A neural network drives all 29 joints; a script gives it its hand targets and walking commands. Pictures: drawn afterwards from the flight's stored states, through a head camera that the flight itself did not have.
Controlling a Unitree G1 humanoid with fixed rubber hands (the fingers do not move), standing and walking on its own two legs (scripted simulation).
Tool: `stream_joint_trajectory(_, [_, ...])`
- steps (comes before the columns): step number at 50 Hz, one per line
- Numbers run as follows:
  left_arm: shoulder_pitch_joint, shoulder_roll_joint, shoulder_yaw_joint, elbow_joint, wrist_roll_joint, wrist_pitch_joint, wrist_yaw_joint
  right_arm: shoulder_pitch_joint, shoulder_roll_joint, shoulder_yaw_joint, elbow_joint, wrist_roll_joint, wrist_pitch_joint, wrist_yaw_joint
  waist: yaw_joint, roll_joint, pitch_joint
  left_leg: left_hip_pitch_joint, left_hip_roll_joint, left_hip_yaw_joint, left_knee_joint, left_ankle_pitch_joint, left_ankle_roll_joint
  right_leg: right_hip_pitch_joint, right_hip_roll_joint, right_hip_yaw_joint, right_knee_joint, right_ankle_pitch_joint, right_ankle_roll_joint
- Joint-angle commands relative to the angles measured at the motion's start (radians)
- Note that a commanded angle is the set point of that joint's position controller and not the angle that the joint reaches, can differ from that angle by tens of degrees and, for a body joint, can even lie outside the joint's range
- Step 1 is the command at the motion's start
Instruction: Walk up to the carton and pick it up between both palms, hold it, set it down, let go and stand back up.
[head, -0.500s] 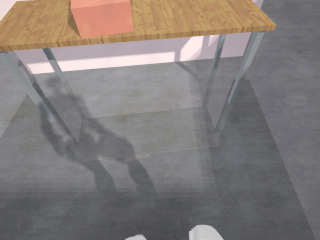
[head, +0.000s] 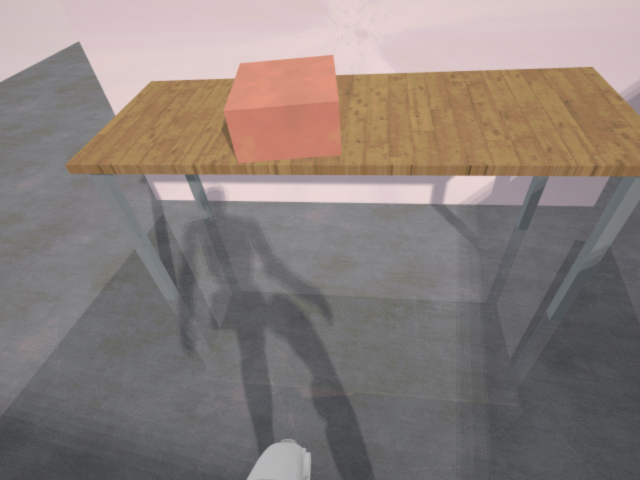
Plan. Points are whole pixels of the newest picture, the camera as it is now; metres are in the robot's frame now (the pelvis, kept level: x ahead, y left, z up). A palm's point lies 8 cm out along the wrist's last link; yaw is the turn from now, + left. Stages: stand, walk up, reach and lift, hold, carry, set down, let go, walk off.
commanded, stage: walk up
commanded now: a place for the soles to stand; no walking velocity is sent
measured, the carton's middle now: (287, 106) +1.05 +0.17 -0.01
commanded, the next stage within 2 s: none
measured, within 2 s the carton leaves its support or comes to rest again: neither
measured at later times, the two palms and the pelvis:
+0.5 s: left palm (131, 407) +0.27 +0.36 -0.13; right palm (442, 393) +0.29 -0.13 -0.12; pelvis +0.23 +0.11 +0.00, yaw +4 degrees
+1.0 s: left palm (138, 327) +0.40 +0.39 -0.11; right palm (414, 292) +0.49 -0.12 -0.14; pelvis +0.40 +0.14 -0.01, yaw +0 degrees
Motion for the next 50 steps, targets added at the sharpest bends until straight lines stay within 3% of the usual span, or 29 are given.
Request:
stream_joint_trajectory(1, [-0.020,0.142,0.030,-0.043,0.012,-0.039,-0.004,-0.054,0.004,0.015,-0.055,-0.002,-0.010,0.017,-0.038,-0.162,0.090,-0.089,0.074,0.018,-0.173,0.235,-0.005,-0.024,-0.235,0.177,-0.411,-0.231,-0.137])
stream_joint_trajectory(4, [0.018,0.155,0.030,-0.028,0.024,-0.036,-0.013,-0.150,0.017,0.023,-0.071,-0.001,-0.024,0.019,-0.002,-0.172,0.105,-0.017,0.085,0.054,-0.359,0.262,0.017,0.024,-0.227,0.100,-0.377,-0.062,-0.131])
stream_joint_trajectory(7, [0.046,0.189,0.035,-0.020,0.041,-0.016,-0.016,-0.174,0.019,0.025,-0.071,-0.005,-0.038,0.010,0.015,-0.189,0.117,0.086,0.058,0.104,-0.487,0.171,0.051,0.063,-0.254,0.059,-0.311,0.170,-0.139])
stream_joint_trajectory(9, [0.033,0.217,0.037,-0.029,0.049,0.009,-0.017,-0.084,0.003,0.014,-0.048,-0.009,-0.043,-0.003,-0.024,-0.188,0.099,0.217,0.033,0.134,-0.550,0.105,0.079,0.068,-0.272,0.055,-0.228,0.246,-0.133])
stream_joint_trajectory(10, [0.026,0.222,0.034,-0.031,0.050,0.023,-0.021,0.020,-0.017,0.001,-0.013,-0.012,-0.050,-0.013,-0.074,-0.125,0.068,0.347,0.002,0.146,-0.628,0.133,0.090,0.047,-0.230,0.009,-0.075,0.289,-0.111])
stream_joint_trajectory(11, [0.076,0.180,0.016,-0.028,0.051,0.034,-0.029,0.152,-0.064,-0.026,0.027,-0.022,-0.056,-0.026,-0.115,-0.014,-0.033,0.523,-0.009,0.103,-0.625,0.143,0.099,0.005,-0.159,-0.042,0.165,0.289,-0.085])
stream_joint_trajectory(12, [0.145,0.108,-0.010,-0.033,0.042,0.039,-0.037,0.261,-0.143,-0.053,0.035,-0.010,-0.055,-0.041,-0.141,0.141,-0.143,0.697,0.115,-0.102,-0.604,0.107,0.131,-0.141,-0.073,-0.045,0.421,0.078,-0.047])
stream_joint_trajectory(13, [0.154,0.068,-0.019,-0.062,0.031,0.051,-0.043,0.284,-0.193,-0.062,0.025,0.016,-0.046,-0.060,-0.142,0.240,-0.116,0.753,0.265,-0.422,-0.713,0.027,0.186,-0.341,0.043,0.019,0.619,-0.306,-0.018])
stream_joint_trajectory(14, [0.130,0.117,0.001,-0.096,0.007,0.065,-0.039,0.266,-0.230,-0.065,0.007,0.050,-0.036,-0.079,-0.151,0.183,-0.131,0.762,0.366,-0.653,-0.866,-0.095,0.267,-0.423,0.054,0.112,0.712,-0.286,-0.004])
stream_joint_trajectory(15, [0.045,0.156,0.008,-0.113,0.000,0.069,-0.041,0.228,-0.212,-0.068,-0.002,0.072,-0.032,-0.092,-0.165,0.129,-0.097,0.722,0.364,-0.673,-0.943,-0.166,0.269,-0.444,0.023,0.143,0.748,-0.241,0.000])
stream_joint_trajectory(17, [-0.039,0.138,0.005,-0.128,-0.001,0.058,-0.047,0.167,-0.159,-0.050,-0.030,0.062,-0.037,-0.101,-0.146,0.120,-0.020,0.602,0.320,-0.462,-0.918,0.033,0.212,-0.436,-0.009,0.190,0.747,-0.160,-0.011])
stream_joint_trajectory(18, [-0.040,0.117,0.005,-0.125,-0.002,0.052,-0.047,0.133,-0.142,-0.041,-0.044,0.048,-0.045,-0.100,-0.124,0.116,0.007,0.533,0.311,-0.365,-0.904,0.110,0.206,-0.411,-0.026,0.205,0.703,-0.134,-0.013])
stream_joint_trajectory(20, [-0.019,0.096,0.008,-0.114,0.006,0.045,-0.042,0.084,-0.084,-0.023,-0.049,0.035,-0.061,-0.084,-0.083,0.117,0.023,0.451,0.277,-0.248,-0.890,0.178,0.220,-0.349,-0.028,0.222,0.639,-0.112,-0.008])
stream_joint_trajectory(23, [-0.048,0.081,0.018,-0.105,0.024,0.048,-0.042,0.096,-0.038,-0.010,-0.041,0.025,-0.086,-0.074,-0.073,0.057,0.028,0.455,0.291,-0.195,-0.883,0.256,0.275,-0.376,-0.003,0.222,0.583,-0.085,0.002])
stream_joint_trajectory(25, [-0.090,0.063,0.020,-0.120,0.029,0.051,-0.047,0.107,-0.025,-0.006,-0.035,0.019,-0.096,-0.074,-0.066,0.008,0.058,0.464,0.285,-0.137,-0.880,0.308,0.283,-0.412,0.001,0.211,0.485,-0.035,0.005])
stream_joint_trajectory(29, [-0.175,0.037,0.015,-0.163,0.025,0.037,-0.054,0.083,-0.061,-0.007,-0.033,0.004,-0.091,-0.063,-0.060,0.048,0.074,0.378,0.205,0.025,-0.836,0.264,0.241,-0.266,0.030,0.143,0.197,0.143,-0.003])
stream_joint_trajectory(31, [-0.164,0.046,0.024,-0.163,0.021,0.029,-0.050,0.085,-0.088,-0.008,-0.034,-0.007,-0.082,-0.057,-0.053,0.060,0.062,0.335,0.197,0.052,-0.797,0.197,0.232,-0.145,0.064,0.104,0.112,0.199,-0.016])
stream_joint_trajectory(33, [-0.056,0.068,0.040,-0.133,0.028,0.023,-0.034,0.095,-0.096,0.001,-0.035,-0.010,-0.063,-0.053,-0.002,-0.001,0.031,0.256,0.183,0.077,-0.658,0.137,0.208,0.047,0.106,0.071,0.027,0.238,-0.040])
stream_joint_trajectory(34, [0.032,0.101,0.059,-0.111,0.033,0.019,-0.021,0.130,-0.075,0.012,-0.031,-0.014,-0.053,-0.048,0.030,-0.083,-0.024,0.214,0.135,0.106,-0.488,0.113,0.189,0.174,0.110,0.093,0.021,0.213,-0.046])
stream_joint_trajectory(35, [0.117,0.153,0.077,-0.103,0.041,0.016,-0.008,0.180,-0.038,0.028,-0.033,-0.014,-0.044,-0.043,0.059,-0.182,-0.087,0.138,0.064,0.164,-0.243,0.042,0.144,0.282,-0.004,0.273,-0.018,0.066,-0.075])
stream_joint_trajectory(36, [0.145,0.238,0.087,-0.133,0.038,0.020,0.006,0.241,-0.008,0.038,-0.048,-0.006,-0.029,-0.036,0.037,-0.334,-0.131,0.028,-0.042,0.159,0.033,-0.330,0.080,0.310,-0.286,0.763,-0.176,-0.131,-0.171])
stream_joint_trajectory(37, [0.119,0.266,0.092,-0.142,0.006,0.038,0.020,0.238,-0.086,0.020,-0.068,-0.014,-0.006,-0.039,0.032,-0.204,-0.093,-0.012,-0.013,0.081,0.140,-0.356,0.053,0.248,-0.373,0.964,-0.299,-0.347,-0.262])
stream_joint_trajectory(38, [0.073,0.276,0.098,-0.155,-0.016,0.045,0.032,0.169,-0.123,0.006,-0.089,-0.012,0.005,-0.038,0.040,-0.232,-0.051,-0.101,0.007,0.058,0.198,-0.328,0.034,0.227,-0.390,1.038,-0.354,-0.500,-0.308])
stream_joint_trajectory(39, [0.039,0.243,0.092,-0.167,-0.021,0.043,0.036,0.090,-0.139,0.000,-0.107,-0.016,0.005,-0.041,0.056,-0.202,-0.002,-0.144,0.031,0.028,0.219,-0.292,0.023,0.175,-0.362,1.002,-0.370,-0.516,-0.291])
stream_joint_trajectory(40, [0.024,0.210,0.081,-0.169,-0.017,0.036,0.039,0.036,-0.140,-0.006,-0.116,-0.017,0.005,-0.041,0.059,-0.168,0.038,-0.145,0.047,0.001,0.219,-0.261,0.019,0.112,-0.334,0.903,-0.363,-0.468,-0.262])
stream_joint_trajectory(42, [-0.023,0.179,0.063,-0.170,-0.011,0.014,0.039,0.037,-0.095,-0.002,-0.100,-0.005,0.005,-0.033,0.015,-0.142,0.075,-0.100,0.072,-0.035,0.152,-0.185,0.014,0.011,-0.281,0.695,-0.330,-0.277,-0.214])
stream_joint_trajectory(44, [-0.070,0.158,0.060,-0.159,-0.009,-0.003,0.031,0.066,-0.055,0.006,-0.086,-0.007,0.010,-0.024,-0.029,-0.138,0.065,-0.021,0.071,-0.034,0.098,-0.131,0.002,-0.072,-0.229,0.554,-0.318,-0.171,-0.190])
stream_joint_trajectory(48, [-0.105,0.153,0.063,-0.147,0.000,-0.016,0.027,0.056,-0.014,0.012,-0.067,-0.005,0.032,-0.004,-0.058,-0.186,0.069,0.054,0.081,-0.009,-0.003,0.005,-0.018,-0.205,-0.177,0.401,-0.325,-0.125,-0.182])
stream_joint_trajectory(50, [-0.168,0.153,0.054,-0.159,0.002,-0.011,0.018,0.052,0.001,0.017,-0.050,0.013,0.030,-0.007,-0.081,-0.222,0.071,0.163,0.086,0.001,-0.166,0.079,-0.009,-0.282,-0.126,0.277,-0.284,0.007,-0.154])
